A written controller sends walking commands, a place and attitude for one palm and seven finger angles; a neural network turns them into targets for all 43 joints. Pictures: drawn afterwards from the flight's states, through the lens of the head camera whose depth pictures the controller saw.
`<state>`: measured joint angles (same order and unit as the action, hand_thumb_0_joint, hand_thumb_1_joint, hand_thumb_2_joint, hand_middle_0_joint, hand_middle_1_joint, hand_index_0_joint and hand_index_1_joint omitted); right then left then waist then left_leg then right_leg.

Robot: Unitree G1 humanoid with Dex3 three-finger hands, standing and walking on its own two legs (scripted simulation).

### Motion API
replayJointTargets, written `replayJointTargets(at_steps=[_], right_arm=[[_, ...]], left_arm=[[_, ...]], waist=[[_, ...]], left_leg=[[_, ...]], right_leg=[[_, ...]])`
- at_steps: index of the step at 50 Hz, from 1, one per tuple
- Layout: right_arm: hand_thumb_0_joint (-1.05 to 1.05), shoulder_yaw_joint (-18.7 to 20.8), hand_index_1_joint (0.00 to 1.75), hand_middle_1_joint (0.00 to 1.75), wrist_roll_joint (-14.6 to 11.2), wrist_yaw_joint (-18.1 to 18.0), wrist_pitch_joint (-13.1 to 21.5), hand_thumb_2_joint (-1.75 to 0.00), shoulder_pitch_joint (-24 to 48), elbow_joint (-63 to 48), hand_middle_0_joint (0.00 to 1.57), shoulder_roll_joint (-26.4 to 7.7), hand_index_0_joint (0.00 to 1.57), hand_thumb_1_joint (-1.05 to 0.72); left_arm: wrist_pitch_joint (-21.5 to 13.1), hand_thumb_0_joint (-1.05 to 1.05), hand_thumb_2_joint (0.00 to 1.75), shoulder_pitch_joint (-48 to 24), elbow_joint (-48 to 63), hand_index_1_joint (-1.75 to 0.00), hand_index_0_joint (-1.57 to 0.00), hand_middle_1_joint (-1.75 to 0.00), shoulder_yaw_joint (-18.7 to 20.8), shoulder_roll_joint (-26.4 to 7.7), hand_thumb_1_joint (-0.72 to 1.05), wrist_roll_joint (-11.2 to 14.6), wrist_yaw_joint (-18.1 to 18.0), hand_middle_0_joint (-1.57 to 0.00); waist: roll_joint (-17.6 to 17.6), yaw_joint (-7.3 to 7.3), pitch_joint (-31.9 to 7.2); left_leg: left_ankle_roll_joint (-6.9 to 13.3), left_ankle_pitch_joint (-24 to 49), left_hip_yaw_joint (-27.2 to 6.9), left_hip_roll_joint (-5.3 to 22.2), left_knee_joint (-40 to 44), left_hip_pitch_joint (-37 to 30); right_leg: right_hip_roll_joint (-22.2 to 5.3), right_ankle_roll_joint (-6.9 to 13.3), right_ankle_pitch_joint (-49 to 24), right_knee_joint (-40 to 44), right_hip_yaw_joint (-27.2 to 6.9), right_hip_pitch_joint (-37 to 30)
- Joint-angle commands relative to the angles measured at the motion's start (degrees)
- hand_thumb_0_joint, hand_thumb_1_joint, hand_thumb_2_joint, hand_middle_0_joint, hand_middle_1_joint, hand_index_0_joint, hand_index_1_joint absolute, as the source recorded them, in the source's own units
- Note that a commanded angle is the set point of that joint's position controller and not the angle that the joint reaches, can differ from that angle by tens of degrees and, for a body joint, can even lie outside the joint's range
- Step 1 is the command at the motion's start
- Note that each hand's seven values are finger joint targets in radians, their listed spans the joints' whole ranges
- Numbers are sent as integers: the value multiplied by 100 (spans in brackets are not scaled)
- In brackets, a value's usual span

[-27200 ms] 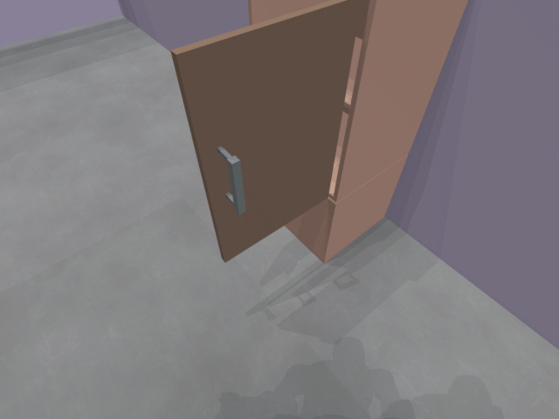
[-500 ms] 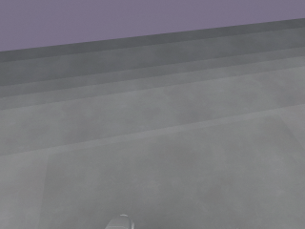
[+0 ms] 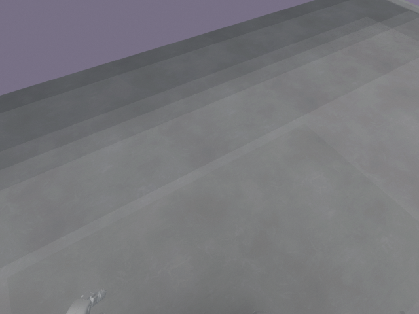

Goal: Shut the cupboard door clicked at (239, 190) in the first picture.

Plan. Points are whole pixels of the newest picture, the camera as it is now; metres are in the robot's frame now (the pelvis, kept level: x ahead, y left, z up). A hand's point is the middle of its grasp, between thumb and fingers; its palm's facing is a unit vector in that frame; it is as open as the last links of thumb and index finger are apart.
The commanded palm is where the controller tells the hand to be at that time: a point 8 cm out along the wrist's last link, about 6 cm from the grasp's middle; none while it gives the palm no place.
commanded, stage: turn to face it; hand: left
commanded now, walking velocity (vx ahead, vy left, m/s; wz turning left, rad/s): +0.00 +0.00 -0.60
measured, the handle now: out of the picture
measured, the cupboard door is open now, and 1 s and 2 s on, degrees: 64 64 64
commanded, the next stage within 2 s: none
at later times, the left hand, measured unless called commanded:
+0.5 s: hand out of the picture +0.14 +0.19 -0.18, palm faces -0.21 -0.96 -0.18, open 7.4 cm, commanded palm none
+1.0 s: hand (180, 260) +0.25 +0.08 -0.15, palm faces -0.55 -0.78 -0.28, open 7.4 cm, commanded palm none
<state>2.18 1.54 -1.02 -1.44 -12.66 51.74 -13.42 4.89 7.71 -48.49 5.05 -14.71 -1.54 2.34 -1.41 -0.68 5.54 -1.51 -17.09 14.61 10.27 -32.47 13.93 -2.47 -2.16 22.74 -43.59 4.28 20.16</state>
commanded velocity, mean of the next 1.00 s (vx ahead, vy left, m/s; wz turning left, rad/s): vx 0.00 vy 0.00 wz -0.60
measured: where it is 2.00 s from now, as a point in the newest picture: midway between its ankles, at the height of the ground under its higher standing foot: outside the picture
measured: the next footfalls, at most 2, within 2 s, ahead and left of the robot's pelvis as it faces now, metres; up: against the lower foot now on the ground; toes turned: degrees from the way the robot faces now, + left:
right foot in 0.04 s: +0.04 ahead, -0.13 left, +0.00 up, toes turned -7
left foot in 0.46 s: +0.09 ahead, +0.10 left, +0.00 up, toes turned -13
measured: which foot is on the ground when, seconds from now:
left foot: down 0.00-0.04, up 0.06-0.44, down 0.46-0.96, up 0.98-1.00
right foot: up 0.00-0.02, down 0.04-0.46, up 0.48-0.94, down 0.96-1.00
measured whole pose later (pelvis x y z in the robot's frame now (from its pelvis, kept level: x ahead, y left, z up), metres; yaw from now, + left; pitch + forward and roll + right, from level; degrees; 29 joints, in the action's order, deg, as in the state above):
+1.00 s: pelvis +0.02 -0.01 -0.01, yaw -35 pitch +0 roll -1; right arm 3.2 0.8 -1.1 -3.0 -15.2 54.4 -15.3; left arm 2.4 6.1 -49.0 3.6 -13.1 -1.5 1.4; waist -3.4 -1.5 4.9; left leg -3.1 -29.7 11.3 9.8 -50.0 17.7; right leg -0.3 1.4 20.1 -36.9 4.1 17.4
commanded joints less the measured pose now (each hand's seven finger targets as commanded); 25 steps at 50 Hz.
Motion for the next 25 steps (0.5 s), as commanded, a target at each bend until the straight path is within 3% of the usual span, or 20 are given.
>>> replayJointTargets(at_steps=[1,2,3,4,5,7,9,12,15,18,19,21,22,23,24,25], right_arm=[[0,319,30,30,-74,23,64,-90,103,-442,20,-887,20,-90],[0,195,30,30,-68,41,41,-90,382,-735,20,-450,20,-90],[0,195,30,30,-73,-20,-66,-90,386,-768,20,-686,20,-90],[0,197,30,30,-78,3,-86,-90,487,-766,20,-624,20,-90],[0,232,30,30,-73,-17,-85,-90,460,-686,20,-603,20,-90],[0,246,30,30,-39,9,-58,-90,264,-484,20,-775,20,-90],[0,229,30,30,-36,33,-74,-90,80,-400,20,-656,20,-90],[0,225,30,30,-35,28,-79,-90,162,-416,20,-576,20,-90],[0,202,30,30,-63,-1,-34,-90,400,-540,20,-538,20,-90],[0,174,30,30,-107,-44,18,-90,433,-599,20,-488,20,-90],[0,170,30,30,-125,-62,32,-90,331,-574,20,-490,20,-90],[0,166,30,30,-149,-96,100,-90,-236,-397,20,-489,20,-90],[0,188,30,30,-127,-115,171,-90,-429,-318,20,-742,20,-90],[0,278,30,30,-44,-133,216,-90,-420,-371,20,-1314,20,-90],[0,307,30,30,-18,-162,166,-90,-514,-429,20,-1493,20,-90],[0,253,30,30,12,-152,131,-90,-390,-537,20,-1367,20,-90]], left_arm=[[-292,0,90,934,184,-30,-20,-30,174,-922,90,-24,-66,-20],[-349,0,90,1072,133,-30,-20,-30,274,-1502,90,-49,-161,-20],[-317,0,90,1177,129,-30,-20,-30,258,-1589,90,32,-222,-20],[-301,0,90,904,210,-30,-20,-30,228,-1445,90,35,-235,-20],[-317,0,90,472,275,-30,-20,-30,240,-1225,90,17,-303,-20],[-362,0,90,101,379,-30,-20,-30,94,-876,90,63,-290,-20],[-401,0,90,161,368,-30,-20,-30,83,-846,90,65,-270,-20],[-409,0,90,361,288,-30,-20,-30,99,-882,90,44,-259,-20],[-397,0,90,550,180,-30,-20,-30,126,-916,90,8,-267,-20],[-361,0,90,530,165,-30,-20,-30,179,-1007,90,-8,-268,-20],[-346,0,90,474,175,-30,-20,-30,184,-1022,90,-6,-265,-20],[-304,0,90,173,184,-30,-20,-30,176,-949,90,38,-275,-20],[-274,0,90,171,246,-30,-20,-30,124,-714,90,95,-264,-20],[-253,0,90,402,325,-30,-20,-30,53,-364,90,162,-210,-20],[-254,0,90,248,359,-30,-20,-30,37,-464,90,99,-195,-20],[-255,0,90,209,412,-30,-20,-30,56,-530,90,47,-182,-20]], waist=[[552,466,-1074],[2193,603,-787],[1857,611,-839],[1290,480,-535],[1763,289,-560],[1436,75,-596],[1057,6,-839],[778,92,-810],[824,215,-805],[1006,230,-827],[959,181,-851],[917,-120,-1022],[292,-172,-1177],[-1312,-99,-1247],[-1492,-198,-1121],[-856,-139,-916]], left_leg=[[0,281,-240,431,-1069,680],[-283,-2041,-335,-517,-2546,2127],[-213,-1973,-1181,-479,-3396,2171],[-187,-1497,-1450,-390,-3656,2366],[-214,-1173,-1518,-357,-3749,2517],[-315,-430,-1567,-307,-3637,2219],[-379,-234,-1442,-440,-3322,1912],[-402,-252,-1414,-564,-2868,1818],[-390,-596,-1425,-652,-2192,1752],[-337,-807,-1414,-767,-1283,1264],[-302,-746,-1403,-842,-929,981],[-262,201,-1376,-891,471,-61],[-170,664,-1673,-448,1258,-887],[318,1446,-3074,985,1635,-1561],[910,2369,-3454,1757,1514,-1287],[1101,2582,-3168,1757,1367,-831]], right_leg=[[-612,414,-1694,2258,-763,-1833],[-1827,995,-3325,2571,-2776,-1928],[-2132,1376,-3110,2687,-2844,-1479],[-1872,1387,-2462,2740,-2498,-1213],[-1592,1269,-2094,2796,-2611,-1180],[-1131,1107,-2321,2605,-1837,-1086],[-945,1053,-2605,2456,-1573,-1110],[-941,1140,-2375,2493,-1779,-1146],[-1057,1313,-2587,2396,-2183,-1324],[-1065,1383,-3040,2177,-2506,-1137],[-1036,1339,-3130,2091,-2595,-992],[-732,956,-2945,1625,-2447,-553],[-238,610,-2274,1159,-2005,-6],[610,215,-36,85,-1221,1103],[529,68,1358,-1173,-732,1265],[281,46,1205,-1806,-824,1125]])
